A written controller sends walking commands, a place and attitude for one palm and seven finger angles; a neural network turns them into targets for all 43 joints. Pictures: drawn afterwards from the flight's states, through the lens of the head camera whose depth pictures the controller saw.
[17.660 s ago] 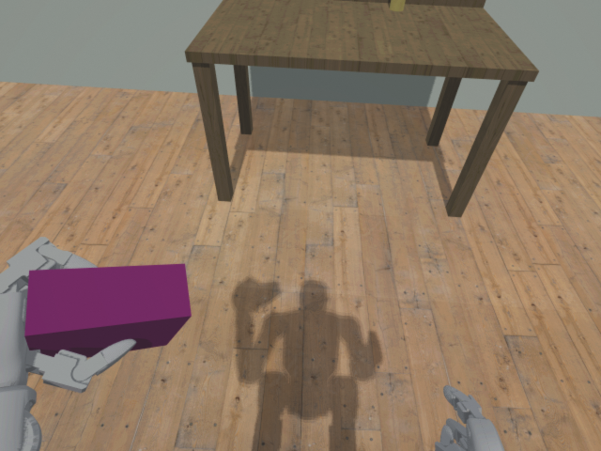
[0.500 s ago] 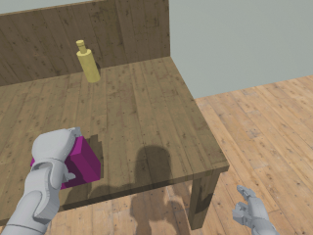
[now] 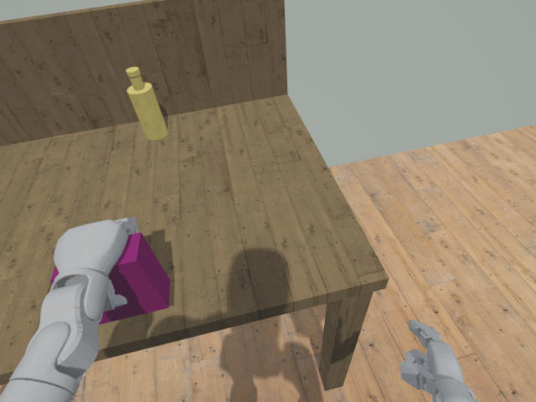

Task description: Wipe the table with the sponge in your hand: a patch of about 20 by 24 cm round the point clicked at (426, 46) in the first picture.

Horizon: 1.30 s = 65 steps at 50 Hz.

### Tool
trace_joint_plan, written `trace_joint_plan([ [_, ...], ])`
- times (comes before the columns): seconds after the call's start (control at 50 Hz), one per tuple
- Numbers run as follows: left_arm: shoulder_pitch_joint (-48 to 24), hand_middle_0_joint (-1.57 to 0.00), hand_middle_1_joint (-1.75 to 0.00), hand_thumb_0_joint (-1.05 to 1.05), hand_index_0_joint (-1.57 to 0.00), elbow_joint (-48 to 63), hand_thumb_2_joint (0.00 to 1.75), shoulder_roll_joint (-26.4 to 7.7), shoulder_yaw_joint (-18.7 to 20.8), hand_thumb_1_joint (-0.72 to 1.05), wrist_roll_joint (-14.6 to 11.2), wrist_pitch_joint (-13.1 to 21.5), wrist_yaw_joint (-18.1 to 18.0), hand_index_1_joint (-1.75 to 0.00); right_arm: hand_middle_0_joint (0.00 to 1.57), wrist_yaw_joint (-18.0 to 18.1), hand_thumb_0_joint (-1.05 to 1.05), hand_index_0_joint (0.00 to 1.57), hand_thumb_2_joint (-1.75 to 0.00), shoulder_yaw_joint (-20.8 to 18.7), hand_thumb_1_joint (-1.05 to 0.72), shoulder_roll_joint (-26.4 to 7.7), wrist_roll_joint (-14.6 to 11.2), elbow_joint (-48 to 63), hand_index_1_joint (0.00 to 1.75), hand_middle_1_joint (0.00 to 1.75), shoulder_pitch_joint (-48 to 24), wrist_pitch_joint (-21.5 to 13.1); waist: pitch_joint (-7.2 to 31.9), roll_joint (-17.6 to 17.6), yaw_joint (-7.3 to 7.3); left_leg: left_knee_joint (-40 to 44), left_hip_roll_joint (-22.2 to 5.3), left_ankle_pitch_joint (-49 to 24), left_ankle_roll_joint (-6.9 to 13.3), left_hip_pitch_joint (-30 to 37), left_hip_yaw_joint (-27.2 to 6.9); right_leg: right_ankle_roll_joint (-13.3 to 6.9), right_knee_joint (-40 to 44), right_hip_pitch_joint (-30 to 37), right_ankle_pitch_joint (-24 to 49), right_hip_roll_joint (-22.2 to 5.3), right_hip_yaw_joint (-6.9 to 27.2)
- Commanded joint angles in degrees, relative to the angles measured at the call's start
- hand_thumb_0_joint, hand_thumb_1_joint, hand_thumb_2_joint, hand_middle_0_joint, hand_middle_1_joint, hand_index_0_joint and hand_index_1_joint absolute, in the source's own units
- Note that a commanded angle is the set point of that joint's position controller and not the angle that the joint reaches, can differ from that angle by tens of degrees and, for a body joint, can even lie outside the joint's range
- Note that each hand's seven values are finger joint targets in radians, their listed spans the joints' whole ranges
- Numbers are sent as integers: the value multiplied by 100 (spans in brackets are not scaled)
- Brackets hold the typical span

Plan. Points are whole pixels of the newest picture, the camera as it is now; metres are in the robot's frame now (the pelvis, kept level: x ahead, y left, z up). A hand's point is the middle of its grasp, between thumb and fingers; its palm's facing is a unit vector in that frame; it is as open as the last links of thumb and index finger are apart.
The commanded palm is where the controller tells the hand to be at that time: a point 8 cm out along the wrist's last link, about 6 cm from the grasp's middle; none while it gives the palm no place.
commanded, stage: lower the sponge onto the table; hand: left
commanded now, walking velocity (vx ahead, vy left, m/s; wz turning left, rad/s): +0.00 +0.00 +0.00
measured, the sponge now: (124, 288) +0.26 +0.29 +0.02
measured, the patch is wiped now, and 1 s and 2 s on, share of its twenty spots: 0.00 0.10 0.55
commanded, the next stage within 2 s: wipe forward along the first lane in 0.72 s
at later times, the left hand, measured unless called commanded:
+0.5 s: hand (121, 272) +0.27 +0.28 +0.05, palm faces -0.04 -0.08 -1.00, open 9.9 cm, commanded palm +0.24 +0.28 +0.12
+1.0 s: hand (120, 272) +0.27 +0.29 +0.05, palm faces -0.06 -0.07 -1.00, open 9.9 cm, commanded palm +0.26 +0.29 +0.10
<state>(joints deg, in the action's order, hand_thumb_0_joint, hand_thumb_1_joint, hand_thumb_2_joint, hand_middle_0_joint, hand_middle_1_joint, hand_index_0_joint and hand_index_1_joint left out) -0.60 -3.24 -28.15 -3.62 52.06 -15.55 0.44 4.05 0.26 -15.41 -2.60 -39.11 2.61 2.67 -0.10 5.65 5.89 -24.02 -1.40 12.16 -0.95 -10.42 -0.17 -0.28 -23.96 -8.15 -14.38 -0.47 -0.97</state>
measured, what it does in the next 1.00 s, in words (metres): stands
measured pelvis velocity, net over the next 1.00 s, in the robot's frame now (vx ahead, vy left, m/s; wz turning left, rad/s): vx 0.00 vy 0.00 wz -0.01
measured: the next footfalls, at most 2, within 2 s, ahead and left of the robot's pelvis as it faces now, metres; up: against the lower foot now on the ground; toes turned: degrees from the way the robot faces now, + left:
none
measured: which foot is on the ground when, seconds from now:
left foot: down 0.00-1.00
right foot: down 0.00-1.00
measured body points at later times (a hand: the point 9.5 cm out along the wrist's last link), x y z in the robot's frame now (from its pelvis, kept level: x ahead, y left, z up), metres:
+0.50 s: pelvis +0.00 +0.01 +0.00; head +0.00 -0.03 +0.45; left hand +0.26 +0.28 +0.11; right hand +0.23 -0.21 -0.10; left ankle +0.01 +0.13 -0.74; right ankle -0.02 -0.12 -0.74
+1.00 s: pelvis +0.00 +0.00 +0.00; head +0.00 -0.03 +0.45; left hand +0.27 +0.29 +0.10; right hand +0.22 -0.23 -0.10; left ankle +0.01 +0.13 -0.74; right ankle -0.02 -0.12 -0.74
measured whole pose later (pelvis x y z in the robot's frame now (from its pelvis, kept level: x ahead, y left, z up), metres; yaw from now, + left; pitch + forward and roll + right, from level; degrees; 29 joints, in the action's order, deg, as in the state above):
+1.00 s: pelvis +0.00 +0.00 +0.00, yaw +0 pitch +0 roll +0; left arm -0.8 -8.8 -25.8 -4.0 54.3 -15.3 -3.7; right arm 3.6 -0.8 -15.6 -2.8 -39.6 3.6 3.8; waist 1.9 4.7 5.3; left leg -26.6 -1.6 13.6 -0.9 -13.4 0.1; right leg -0.3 -26.4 -11.2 -15.7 -0.3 -0.6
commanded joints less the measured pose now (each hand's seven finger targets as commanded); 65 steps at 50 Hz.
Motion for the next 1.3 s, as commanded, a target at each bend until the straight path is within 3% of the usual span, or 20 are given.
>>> trace_joint_plan([
  [0.0, -1491, -120, -160, 0, -120, 1083, 130, -1526, 1039, 10, 191, 145, -395, -160, 20, 22, 0, 20, -90, -217, -90, -600, -1, 934, 30, 30, -994, -279, 1280, -292, 21, 124, 300, -1299, 298, 503, -74, -328, 315, 173, 1343, 125, 246],
  [0.36, -1688, -120, -160, 0, -120, 1160, 130, -1056, 576, 10, 319, 187, -634, -160, 20, -1, 0, 20, -90, -239, -90, -530, -8, 923, 30, 30, -977, -358, 1449, -140, -50, 77, 250, -1437, 310, 613, -92, -346, 232, 10, 1299, 170, 135],
  [0.42, -1291, -120, -160, 0, -120, 1102, 130, -1203, 829, 10, 349, 124, -722, -160, 20, -45, 0, 20, -90, -257, -90, -571, 22, 906, 30, 30, -1068, -324, 1432, -47, 73, 108, 238, -1517, 276, 641, -133, -406, 221, 79, 1367, 219, 259],
  [0.44, -1342, -120, -160, 0, -120, 1167, 130, -914, 573, 10, 325, 107, -723, -160, 20, -53, 0, 20, -90, -251, -90, -533, 15, 944, 30, 30, -958, -321, 1501, -184, 8, 58, 229, -1605, 306, 582, -55, -357, 162, 130, 1520, 175, 66],
  [0.52, -1201, -120, -160, 0, -120, 1063, 130, -1155, 823, 10, 370, -70, -781, -160, 20, -84, 0, 20, -90, -244, -90, -582, 3, 918, 30, 30, -1143, -247, 1365, -194, 80, 107, 249, -1524, 264, 540, -122, -403, 199, 109, 1426, 216, 292],
  [0.54, -1256, -120, -160, 0, -120, 1087, 130, -777, 453, 10, 331, -103, -760, -160, 20, -84, 0, 20, -90, -229, -90, -534, -4, 973, 30, 30, -1044, -256, 1405, -245, 6, 90, 240, -1528, 300, 489, -37, -346, 157, 136, 1478, 169, 59],
  [0.62, -1139, -120, -160, 0, -120, 757, 130, -1257, 895, 10, 343, -187, -746, -160, 20, -49, 0, 20, -90, -233, -90, -614, -4, 867, 30, 30, -1129, -210, 1260, -409, 52, 79, 280, -1328, 303, 470, -70, -371, 246, 107, 1402, 198, 322],
  [0.64, -1143, -120, -160, 0, -120, 730, 130, -954, 597, 10, 338, -212, -708, -160, 20, -42, 0, 20, -90, -223, -90, -576, -15, 916, 30, 30, -1032, -201, 1289, -460, -3, 52, 280, -1328, 329, 380, -2, -322, 198, 122, 1422, 162, 133],
  [0.7, -1047, -120, -160, 0, -120, 526, 130, -960, 591, 10, 350, -201, -644, -160, 20, -58, 0, 20, -90, -238, -90, -606, -20, 883, 30, 30, -991, -179, 1166, -464, -1, 23, 286, -1322, 326, 328, -14, -320, 203, 47, 1484, 145, 199],
  [0.72, -921, -120, -160, 0, -120, 543, 130, -1238, 896, 10, 338, -211, -643, -160, 20, -60, 0, 20, -90, -238, -90, -632, -24, 872, 30, 30, -1098, -163, 1112, -411, 50, 41, 300, -1256, 307, 348, -76, -375, 233, 38, 1346, 204, 343],
  [0.74, -1091, -120, -160, 0, -120, 652, 130, -817, 452, 10, 325, -195, -592, -160, 20, -55, 0, 20, -90, -211, -90, -583, -27, 946, 30, 30, -1036, -166, 1199, -366, -31, 12, 303, -1273, 337, 306, 17, -320, 177, 54, 1432, 156, 147],
  [0.8, -884, -120, -160, 0, -120, 464, 130, -893, 555, 10, 337, -139, -591, -160, 20, -82, 0, 20, -90, -254, -90, -604, -20, 915, 30, 30, -912, -166, 1114, -455, -4, -18, 288, -1297, 325, 259, -17, -322, 159, -32, 1486, 156, 189],
  [0.82, -982, -120, -160, 0, -120, 470, 130, -1188, 846, 10, 336, -127, -613, -160, 20, -64, 0, 20, -90, -257, -90, -649, -18, 876, 30, 30, -1010, -154, 1135, -449, 12, -27, 299, -1230, 321, 306, -34, -360, 190, -40, 1415, 204, 340],
  [0.88, -1176, -120, -160, 0, -120, 278, 130, -1041, 680, 10, 352, -53, -627, -160, 20, -30, 0, 20, -90, -274, -90, -637, -24, 863, 30, 30, -870, -167, 1159, -547, -48, -80, 295, -1226, 340, 197, 20, -304, 123, -99, 1483, 155, 200],
  [0.92, -1172, -120, -160, 0, -120, 143, 130, -1397, 1052, 10, 363, -26, -676, -160, 20, -14, 0, 20, -90, -290, -90, -688, -27, 805, 30, 30, -885, -158, 1152, -542, -6, -97, 313, -1209, 332, 204, -13, -350, 131, -106, 1490, 200, 351],
  [0.94, -1297, -120, -160, 0, -120, 117, 130, -1064, 717, 10, 336, -9, -653, -160, 20, 4, 0, 20, -90, -279, -90, -648, -36, 850, 30, 30, -799, -166, 1190, -618, -92, -124, 313, -1151, 363, 122, 51, -288, 98, -106, 1476, 161, 170],
  [1.02, -1700, -120, -160, 0, -120, -448, 130, -1297, 871, 10, 384, 58, -658, -160, 20, 44, 0, 20, -90, -293, -90, -699, -64, 691, 30, 30, -759, -181, 1009, -708, -135, -121, 319, -844, 350, 42, 32, -304, 182, -400, 1083, 197, 295],
  [1.16, -2239, -120, -160, 0, -120, -1187, 130, -1113, 564, 10, 430, 258, -581, -160, 20, 64, 0, 20, -90, -323, -90, -718, -95, 635, 30, 30, -447, -198, 1055, -845, -277, -222, 323, -617, 378, -228, 96, -236, 114, -612, 931, 153, 132],
  [1.22, -2495, -120, -160, 0, -120, -1541, 130, -1484, 877, 10, 492, 396, -603, -160, 20, 67, 0, 20, -90, -347, -90, -792, -89, 570, 30, 30, -335, -180, 1123, -856, -244, -248, 324, -449, 371, -328, 75, -262, 105, -697, 741, 182, 233],
  [1.28, -2816, -120, -160, 0, -120, -1842, 130, -1175, 546, 10, 520, 527, -623, -160, 20, 64, 0, 20, -90, -362, -90, -767, -102, 567, 30, 30, -198, -176, 1092, -874, -364, -307, 310, -348, 377, -439, 109, -228, 57, -892, 634, 153, 92],
])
